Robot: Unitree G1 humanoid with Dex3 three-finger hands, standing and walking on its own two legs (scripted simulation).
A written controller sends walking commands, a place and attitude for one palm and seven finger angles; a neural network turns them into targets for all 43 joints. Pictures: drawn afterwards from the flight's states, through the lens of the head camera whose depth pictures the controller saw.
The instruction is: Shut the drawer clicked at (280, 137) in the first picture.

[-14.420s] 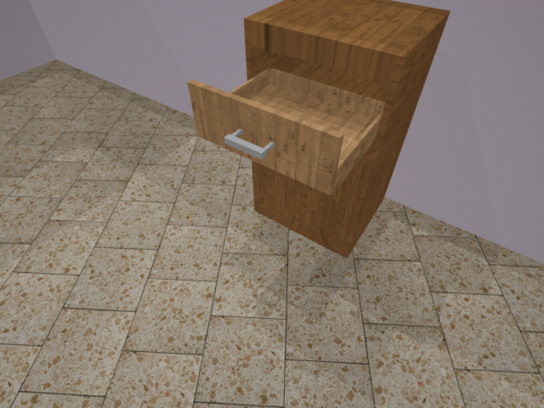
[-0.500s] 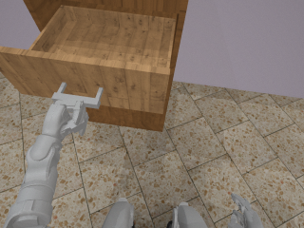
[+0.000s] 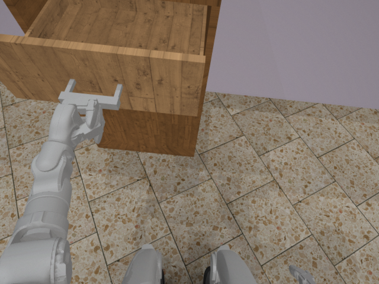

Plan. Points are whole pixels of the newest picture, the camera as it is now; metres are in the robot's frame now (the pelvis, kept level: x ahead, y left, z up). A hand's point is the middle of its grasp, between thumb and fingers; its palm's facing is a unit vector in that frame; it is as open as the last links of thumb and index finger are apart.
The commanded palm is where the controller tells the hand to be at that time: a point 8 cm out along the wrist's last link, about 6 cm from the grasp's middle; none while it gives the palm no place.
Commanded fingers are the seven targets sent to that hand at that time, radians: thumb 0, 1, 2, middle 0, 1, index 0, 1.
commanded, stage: push the drawer shut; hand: left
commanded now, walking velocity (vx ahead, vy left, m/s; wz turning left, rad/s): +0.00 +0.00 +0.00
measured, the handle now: (92, 93) +0.50 +0.21 +0.05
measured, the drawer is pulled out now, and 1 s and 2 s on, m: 0.18 0.07 0.00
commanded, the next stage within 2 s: pull the fist back off the drawer in 1.88 s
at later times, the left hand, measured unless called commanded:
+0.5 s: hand (108, 102) +0.48 +0.17 +0.04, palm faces -0.10 -0.99 -0.04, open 3.0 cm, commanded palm +0.48 +0.21 +0.05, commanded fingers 0.00 0.90 0.90 -1.40 -1.60 -1.40 -1.60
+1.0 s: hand (112, 83) +0.53 +0.17 +0.05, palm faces -0.10 -0.99 -0.04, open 3.2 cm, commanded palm +0.54 +0.20 +0.05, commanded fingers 0.00 0.90 0.90 -1.40 -1.60 -1.40 -1.60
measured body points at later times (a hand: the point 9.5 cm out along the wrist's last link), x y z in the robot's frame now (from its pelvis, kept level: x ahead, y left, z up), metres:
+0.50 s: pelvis +0.00 +0.00 -0.01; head +0.14 +0.02 +0.42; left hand +0.48 +0.23 +0.05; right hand +0.05 -0.27 -0.12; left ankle +0.03 +0.11 -0.65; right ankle +0.02 -0.12 -0.65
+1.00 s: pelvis -0.01 +0.00 -0.02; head +0.16 +0.02 +0.40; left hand +0.53 +0.23 +0.05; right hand -0.01 -0.27 -0.13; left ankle +0.03 +0.11 -0.65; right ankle +0.02 -0.12 -0.65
